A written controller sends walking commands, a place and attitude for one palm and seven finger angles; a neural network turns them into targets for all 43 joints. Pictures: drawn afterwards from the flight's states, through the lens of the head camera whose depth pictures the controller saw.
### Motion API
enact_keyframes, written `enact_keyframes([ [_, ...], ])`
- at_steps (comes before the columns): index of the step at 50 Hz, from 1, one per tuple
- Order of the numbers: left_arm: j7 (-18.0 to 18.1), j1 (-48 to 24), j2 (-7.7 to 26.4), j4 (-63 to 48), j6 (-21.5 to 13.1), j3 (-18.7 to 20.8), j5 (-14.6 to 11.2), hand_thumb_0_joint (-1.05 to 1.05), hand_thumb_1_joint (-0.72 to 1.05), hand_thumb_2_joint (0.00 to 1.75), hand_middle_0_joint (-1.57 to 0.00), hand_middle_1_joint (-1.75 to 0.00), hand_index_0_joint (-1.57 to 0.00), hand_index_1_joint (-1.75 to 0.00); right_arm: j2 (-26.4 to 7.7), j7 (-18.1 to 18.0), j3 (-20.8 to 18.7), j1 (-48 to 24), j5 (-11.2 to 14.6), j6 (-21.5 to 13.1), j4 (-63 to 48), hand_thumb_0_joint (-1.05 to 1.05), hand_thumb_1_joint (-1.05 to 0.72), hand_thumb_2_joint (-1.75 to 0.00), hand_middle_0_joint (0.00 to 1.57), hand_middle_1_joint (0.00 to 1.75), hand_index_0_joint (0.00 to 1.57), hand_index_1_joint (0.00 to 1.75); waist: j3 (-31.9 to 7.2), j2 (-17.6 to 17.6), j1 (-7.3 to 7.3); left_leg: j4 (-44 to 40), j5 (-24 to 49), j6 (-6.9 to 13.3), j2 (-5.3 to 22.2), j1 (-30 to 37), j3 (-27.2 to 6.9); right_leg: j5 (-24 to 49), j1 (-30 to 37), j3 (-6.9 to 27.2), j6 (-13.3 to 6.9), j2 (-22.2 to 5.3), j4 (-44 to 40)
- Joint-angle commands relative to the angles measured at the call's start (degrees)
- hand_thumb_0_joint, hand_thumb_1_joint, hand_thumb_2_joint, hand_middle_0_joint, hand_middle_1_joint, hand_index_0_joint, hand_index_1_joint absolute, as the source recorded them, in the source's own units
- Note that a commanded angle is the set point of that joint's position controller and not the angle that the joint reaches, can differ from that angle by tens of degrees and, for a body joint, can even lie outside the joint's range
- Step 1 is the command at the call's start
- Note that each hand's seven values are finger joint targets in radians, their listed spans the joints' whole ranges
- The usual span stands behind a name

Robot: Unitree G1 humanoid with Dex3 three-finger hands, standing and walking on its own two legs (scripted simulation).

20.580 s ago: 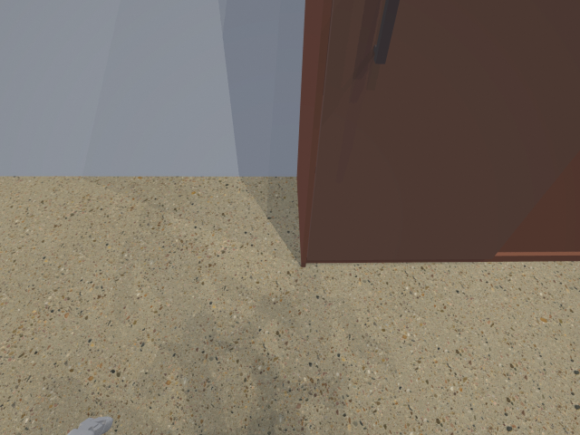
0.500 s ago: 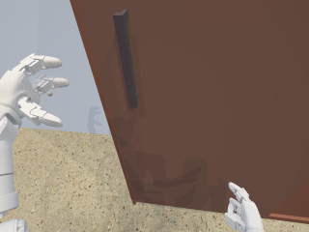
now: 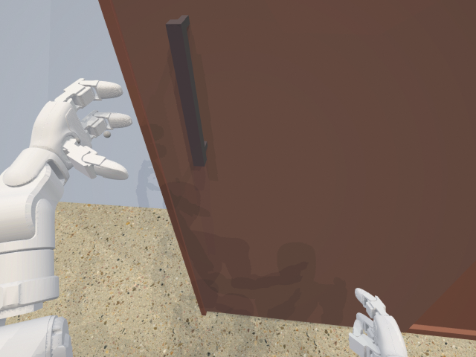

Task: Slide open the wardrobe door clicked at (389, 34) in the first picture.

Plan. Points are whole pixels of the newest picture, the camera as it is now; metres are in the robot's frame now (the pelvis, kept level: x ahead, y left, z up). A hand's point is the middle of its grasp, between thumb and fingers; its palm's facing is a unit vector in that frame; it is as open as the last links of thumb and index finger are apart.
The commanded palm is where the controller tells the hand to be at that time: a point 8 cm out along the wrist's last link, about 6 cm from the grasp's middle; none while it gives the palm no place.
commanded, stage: move the hooked fingers beside the handle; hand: left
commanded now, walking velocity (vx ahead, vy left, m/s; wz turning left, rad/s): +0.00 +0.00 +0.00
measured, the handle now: (193, 99) +0.45 +0.12 +0.25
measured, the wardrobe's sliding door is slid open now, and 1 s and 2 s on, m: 0.00 0.00 0.00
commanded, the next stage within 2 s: feel for the door with the fingertips in 1.48 s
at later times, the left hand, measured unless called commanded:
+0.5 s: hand (144, 119) +0.38 +0.18 +0.25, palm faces +0.00 -1.00 -0.04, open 14.0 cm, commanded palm +0.36 +0.23 +0.25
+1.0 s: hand (147, 115) +0.40 +0.18 +0.24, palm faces +0.03 -1.00 -0.04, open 13.9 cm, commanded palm +0.37 +0.23 +0.25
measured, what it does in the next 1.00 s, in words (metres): stands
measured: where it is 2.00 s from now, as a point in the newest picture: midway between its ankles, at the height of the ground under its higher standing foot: outside the picture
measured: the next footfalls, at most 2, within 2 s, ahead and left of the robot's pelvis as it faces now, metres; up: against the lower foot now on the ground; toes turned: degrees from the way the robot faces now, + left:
none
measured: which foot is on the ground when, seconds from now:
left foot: down 0.00-1.00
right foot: down 0.00-1.00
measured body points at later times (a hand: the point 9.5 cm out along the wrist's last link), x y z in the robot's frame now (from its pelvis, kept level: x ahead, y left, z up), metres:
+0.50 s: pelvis +0.00 +0.00 +0.00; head -0.03 -0.03 +0.45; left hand +0.38 +0.23 +0.25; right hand +0.17 -0.24 -0.09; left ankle +0.00 +0.12 -0.74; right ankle -0.02 -0.11 -0.74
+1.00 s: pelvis +0.00 +0.00 +0.00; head -0.02 -0.03 +0.45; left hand +0.40 +0.24 +0.25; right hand +0.15 -0.25 -0.09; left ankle +0.00 +0.12 -0.74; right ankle -0.02 -0.11 -0.74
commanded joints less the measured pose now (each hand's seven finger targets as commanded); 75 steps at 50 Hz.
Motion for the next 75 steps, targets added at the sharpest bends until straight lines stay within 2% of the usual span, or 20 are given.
enact_keyframes([
  [1, 1.81, -23.64, 15.96, -9.65, -3.75, 5.72, -0.29, 0.00, -0.50, 0.30, -0.30, -1.20, -0.30, -1.20, -6.02, -0.68, -2.79, -9.45, 0.19, -3.12, -9.57, 0.00, -0.90, -0.90, 0.20, 0.30, 0.20, 0.30, -12.54, -1.67, 0.39, -1.64, 14.37, 2.08, -0.08, 8.10, -2.45, 18.41, -1.31, 1.35, -0.27, -0.61, -3.79],
  [5, 2.46, -28.96, 11.49, -9.52, -3.97, 1.16, 0.17, 0.00, -0.50, 0.30, -0.30, -1.20, -0.30, -1.20, -5.60, -0.85, -2.68, -9.51, 0.25, -2.78, -9.60, 0.00, -0.90, -0.90, 0.20, 0.30, 0.20, 0.30, -12.89, -1.14, -0.94, -1.59, 14.55, 2.25, -0.26, 8.86, -2.28, 18.96, -1.89, 1.30, -0.30, -0.68, -3.47],
  [26, 6.75, -37.50, 9.48, 3.74, -6.93, -1.48, 2.17, 0.00, -0.50, 0.30, -0.30, -1.20, -0.30, -1.20, -6.02, -0.73, -3.66, -5.68, 0.11, -0.41, -7.69, 0.00, -0.90, -0.90, 0.20, 0.30, 0.20, 0.30, -13.36, -3.15, -1.90, -2.76, 13.86, 2.52, 0.33, 7.82, -1.41, 18.49, -0.83, 2.05, -0.32, -0.37, -4.88],
  [29, 7.50, -40.60, 7.97, 0.38, -8.03, -2.42, 2.45, 0.00, -0.50, 0.30, -0.30, -1.20, -0.30, -1.20, -5.69, -0.53, -3.83, -5.47, -0.09, -0.59, -8.13, 0.00, -0.90, -0.90, 0.20, 0.30, 0.20, 0.30, -16.32, -1.58, -2.01, -2.55, 16.41, 2.51, 0.25, 9.73, -1.41, 20.89, 0.06, 2.00, -0.61, -0.29, -4.10],
  [30, 7.77, -39.81, 8.19, 0.98, -8.08, -1.73, 2.37, 0.00, -0.50, 0.30, -0.30, -1.20, -0.30, -1.20, -5.58, -0.46, -3.79, -5.50, -0.13, -0.58, -8.18, 0.00, -0.90, -0.90, 0.20, 0.30, 0.20, 0.30, -16.58, -0.70, -1.67, -2.42, 16.40, 2.48, 0.13, 9.59, -1.26, 21.15, 0.38, 2.15, -0.65, -0.31, -4.04],
  [33, 8.24, -40.47, 8.19, 5.24, -8.04, -2.05, 2.52, 0.00, -0.50, 0.30, -0.30, -1.20, -0.30, -1.20, -6.09, -0.61, -3.97, -4.52, -0.03, 0.11, -7.18, 0.00, -0.90, -0.90, 0.20, 0.30, 0.20, 0.30, -13.51, -4.45, -2.39, -3.11, 14.61, 2.70, 0.44, 7.60, -1.06, 19.87, -0.42, 2.11, -0.30, -0.13, -4.91],
  [36, 9.03, -38.16, 12.29, 6.28, -8.21, 1.65, 3.30, 0.00, -0.50, 0.30, -0.30, -1.20, -0.30, -1.20, -6.36, -0.47, -4.21, -3.94, -0.30, 0.66, -7.29, 0.00, -0.90, -0.90, 0.20, 0.30, 0.20, 0.30, -15.11, -3.44, -1.14, -3.07, 15.91, 2.77, 0.28, 7.34, -0.72, 21.52, 1.59, 2.47, -0.30, -0.28, -4.90],
  [39, 8.39, -39.34, 11.72, 5.68, -8.52, 0.78, 3.46, 0.00, -0.50, 0.30, -0.30, -1.20, -0.30, -1.20, -6.12, -0.52, -4.22, -3.75, -0.15, 0.87, -7.81, 0.00, -0.90, -0.90, 0.20, 0.30, 0.20, 0.30, -14.67, -3.47, -1.86, -3.13, 15.58, 2.97, 0.12, 6.99, -0.25, 22.14, 1.56, 2.59, -0.13, -0.27, -4.99],
  [41, 7.91, -36.21, 13.91, 7.32, -8.52, 2.87, 3.15, 0.00, -0.50, 0.30, -0.30, -1.20, -0.30, -1.20, -6.59, -0.54, -4.41, -3.63, -0.07, 1.19, -7.87, 0.00, -0.90, -0.90, 0.20, 0.30, 0.20, 0.30, -14.89, -4.30, -1.18, -3.27, 15.72, 2.93, 0.25, 6.61, -0.24, 22.47, 2.59, 2.69, -0.08, -0.25, -5.21],
  [44, 6.81, -38.35, 11.95, 6.24, -8.73, 0.69, 2.81, 0.00, -0.50, 0.30, -0.30, -1.20, -0.30, -1.20, -6.28, -0.67, -4.22, -3.81, 0.15, 1.19, -8.42, 0.00, -0.90, -0.90, 0.20, 0.30, 0.20, 0.30, -14.12, -4.01, -2.11, -3.33, 14.76, 3.04, 0.12, 6.86, 0.11, 21.96, 1.50, 2.74, 0.04, -0.19, -5.49],
  [47, 6.16, -39.38, 11.25, 3.54, -9.58, -0.35, 2.78, 0.00, -0.50, 0.30, -0.30, -1.20, -0.30, -1.20, -6.17, -0.62, -4.22, -4.02, 0.23, 0.88, -8.80, 0.00, -0.90, -0.90, 0.20, 0.30, 0.20, 0.30, -14.96, -0.26, -2.22, -3.18, 15.78, 2.91, 0.13, 8.55, -0.23, 21.98, 1.30, 2.70, -0.39, -0.14, -5.36],
  [49, 5.78, -39.27, 8.81, 1.37, -9.74, -1.76, 2.19, 0.00, -0.50, 0.30, -0.30, -1.20, -0.30, -1.20, -5.91, -0.51, -4.29, -4.25, 0.22, 0.49, -9.14, 0.00, -0.90, -0.90, 0.20, 0.30, 0.20, 0.30, -16.50, -0.83, -2.40, -2.67, 17.55, 2.98, 0.11, 10.03, -0.54, 23.63, 1.27, 2.37, -0.51, 0.08, -4.76],
  [51, 5.70, -37.50, 10.73, 4.46, -9.09, -0.17, 1.95, 0.00, -0.50, 0.30, -0.30, -1.20, -0.30, -1.20, -6.41, -0.75, -4.36, -4.06, 0.25, 0.84, -8.42, 0.00, -0.90, -0.90, 0.20, 0.30, 0.20, 0.30, -14.62, -2.85, -2.21, -2.97, 15.79, 2.95, 0.25, 9.09, -0.47, 21.92, 0.79, 2.35, -0.23, 0.19, -5.64],
  [54, 6.21, -40.01, 8.83, 5.87, -8.05, -1.93, 1.98, 0.00, -0.50, 0.30, -0.30, -1.20, -0.30, -1.20, -6.30, -0.90, -4.23, -3.99, 0.40, 0.72, -7.87, 0.00, -0.90, -0.90, 0.20, 0.30, 0.20, 0.30, -12.70, -3.32, -2.85, -3.23, 13.34, 2.93, 0.18, 8.34, -0.85, 18.81, -1.48, 2.21, -0.27, 0.33, -5.94],
  [58, 7.35, -43.71, 6.89, 2.75, -8.63, -4.19, 2.88, 0.00, -0.50, 0.30, -0.30, -1.20, -0.30, -1.20, -5.84, -0.73, -4.06, -4.34, 0.19, 0.84, -8.16, 0.00, -0.90, -0.90, 0.20, 0.30, 0.20, 0.30, -15.16, 0.58, -3.06, -3.17, 15.12, 2.70, 0.06, 10.16, -1.13, 19.29, -0.79, 2.32, -0.74, 0.20, -5.47],
  [61, 7.91, -40.78, 7.95, 2.97, -9.03, -2.17, 2.39, 0.00, -0.50, 0.30, -0.30, -1.20, -0.30, -1.20, -5.90, -0.50, -4.19, -4.30, -0.14, 1.07, -8.11, 0.00, -0.90, -0.90, 0.20, 0.30, 0.20, 0.30, -16.18, -3.88, -2.26, -2.92, 17.81, 2.76, 0.39, 10.28, -1.40, 22.42, 1.07, 1.93, -0.62, 0.40, -5.02],
  [65, 7.72, -43.12, 5.50, 0.96, -8.90, -4.10, 2.34, 0.00, -0.50, 0.30, -0.30, -1.20, -0.30, -1.20, -5.36, -0.41, -3.88, -5.28, -0.07, 1.10, -8.30, 0.00, -0.90, -0.90, 0.20, 0.30, 0.20, 0.30, -15.71, -1.57, -2.78, -2.81, 17.96, 2.70, 0.16, 10.96, -0.97, 23.15, 0.37, 2.07, -0.64, 0.32, -4.88],
  [68, 8.39, -40.07, 8.20, 1.60, -7.90, -1.30, 2.85, 0.00, -0.50, 0.30, -0.30, -1.20, -0.30, -1.20, -5.55, -0.29, -3.91, -5.30, -0.24, 1.72, -8.53, 0.00, -0.90, -0.90, 0.20, 0.30, 0.20, 0.30, -15.93, -1.67, -1.67, -3.29, 17.91, 2.54, 0.14, 9.97, -0.93, 22.99, 1.63, 2.10, -0.73, 0.21, -4.97],
  [70, 8.53, -37.67, 6.42, 3.37, -6.64, -2.20, 2.72, 0.00, -0.50, 0.30, -0.30, -1.20, -0.30, -1.20, -5.43, -0.15, -3.82, -5.41, -0.17, 2.10, -8.58, 0.00, -0.90, -0.90, 0.20, 0.30, 0.20, 0.30, -14.48, -3.80, -1.73, -3.24, 17.79, 2.56, 0.19, 9.02, -0.86, 23.35, 1.19, 1.87, -0.59, 0.33, -4.92],
  [75, 8.59, -37.40, 6.81, 1.36, -6.01, -2.18, 2.83, 0.00, -0.50, 0.30, -0.30, -1.20, -0.30, -1.20, -5.38, -0.16, -3.81, -5.79, -0.14, 2.99, -9.25, 0.00, -0.90, -0.90, 0.20, 0.30, 0.20, 0.30, -14.85, -3.35, -1.74, -3.43, 17.69, 2.48, 0.30, 9.06, -0.80, 22.75, 1.45, 1.88, -0.62, 0.38, -4.94],
])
